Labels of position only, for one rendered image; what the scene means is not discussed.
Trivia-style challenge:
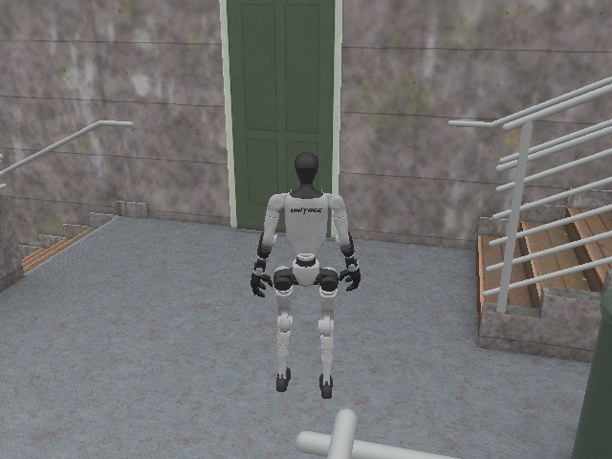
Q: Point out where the stairs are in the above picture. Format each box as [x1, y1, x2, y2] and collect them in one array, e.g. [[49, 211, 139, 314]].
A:
[[476, 207, 612, 336], [21, 228, 98, 273]]

